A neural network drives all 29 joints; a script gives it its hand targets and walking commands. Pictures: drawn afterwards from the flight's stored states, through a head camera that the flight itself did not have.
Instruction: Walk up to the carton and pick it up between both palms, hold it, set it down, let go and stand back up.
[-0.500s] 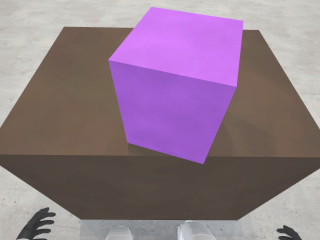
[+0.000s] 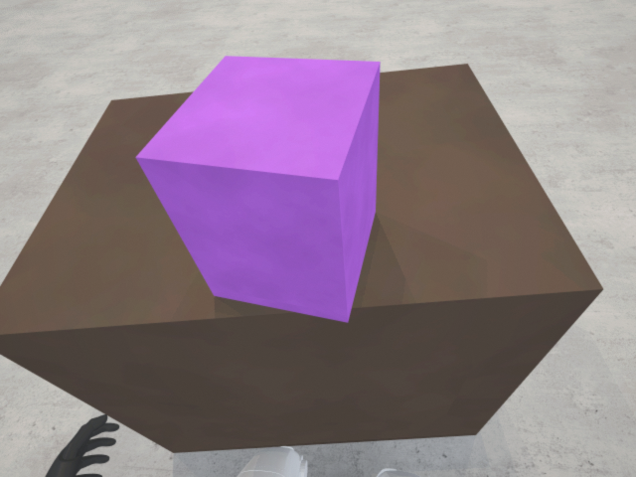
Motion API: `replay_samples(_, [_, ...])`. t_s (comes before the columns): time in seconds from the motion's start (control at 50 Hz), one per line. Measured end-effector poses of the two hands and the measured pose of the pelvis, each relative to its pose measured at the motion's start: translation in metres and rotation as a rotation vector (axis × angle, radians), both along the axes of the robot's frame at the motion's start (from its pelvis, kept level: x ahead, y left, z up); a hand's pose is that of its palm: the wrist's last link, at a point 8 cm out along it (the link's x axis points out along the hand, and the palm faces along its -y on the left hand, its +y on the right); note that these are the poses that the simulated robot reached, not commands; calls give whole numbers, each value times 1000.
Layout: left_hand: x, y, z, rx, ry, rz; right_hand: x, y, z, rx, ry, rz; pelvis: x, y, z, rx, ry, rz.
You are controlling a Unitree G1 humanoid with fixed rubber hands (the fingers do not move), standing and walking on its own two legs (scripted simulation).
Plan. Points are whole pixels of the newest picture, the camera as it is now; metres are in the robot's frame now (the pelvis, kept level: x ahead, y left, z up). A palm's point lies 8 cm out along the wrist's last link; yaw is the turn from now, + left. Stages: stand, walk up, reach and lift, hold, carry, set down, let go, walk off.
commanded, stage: walk up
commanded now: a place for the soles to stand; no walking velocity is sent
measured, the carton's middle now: (287, 191) +0.43 +0.07 +0.13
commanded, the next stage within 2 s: none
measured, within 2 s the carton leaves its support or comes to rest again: neither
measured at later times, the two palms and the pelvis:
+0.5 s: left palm out of the picture +0.09 +0.42 -0.10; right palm out of the picture +0.06 -0.22 -0.09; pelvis -0.01 +0.10 -0.02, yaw +3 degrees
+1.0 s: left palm out of the picture +0.11 +0.41 -0.11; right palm out of the picture +0.14 -0.21 -0.07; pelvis +0.01 +0.09 -0.02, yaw +3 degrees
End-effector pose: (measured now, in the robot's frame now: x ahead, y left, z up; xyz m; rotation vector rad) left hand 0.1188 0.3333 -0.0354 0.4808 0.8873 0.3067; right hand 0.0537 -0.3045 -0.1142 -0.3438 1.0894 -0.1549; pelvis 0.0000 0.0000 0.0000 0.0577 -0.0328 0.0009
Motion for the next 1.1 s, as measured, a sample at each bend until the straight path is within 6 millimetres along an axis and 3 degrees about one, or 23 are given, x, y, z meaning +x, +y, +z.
replay_samples(0.22, [-17, 38, -3, -18, -26, 16, 13, 40, 5, 8, -53, 37, -8, 37, -1, -18, -13, 27])
replay_samples(0.36, [-20, 73, -38, -87, -41, 10, -4, 75, 0, -41, -51, 36, -11, 78, -21, -55, -48, 43])
replay_samples(0.46, [-28, 84, -55, -141, -7, 26, 0, 85, 18, -96, -74, 42, -10, 93, -18, -66, -50, 52])
replay_samples(0.62, [-36, 86, -78, -183, 71, 66, 37, 84, 36, -140, -120, 69, -3, 94, -18, -67, -19, 51])
replay_samples(0.76, [-28, 84, -77, -174, 94, 39, 67, 89, 37, -132, -167, 82, 3, 95, -17, -74, -10, 48])
replay_samples(1.1, [-1, 80, -70, -167, 43, 13, 94, 90, 42, -123, -230, 99, 6, 92, -17, -72, -9, 46])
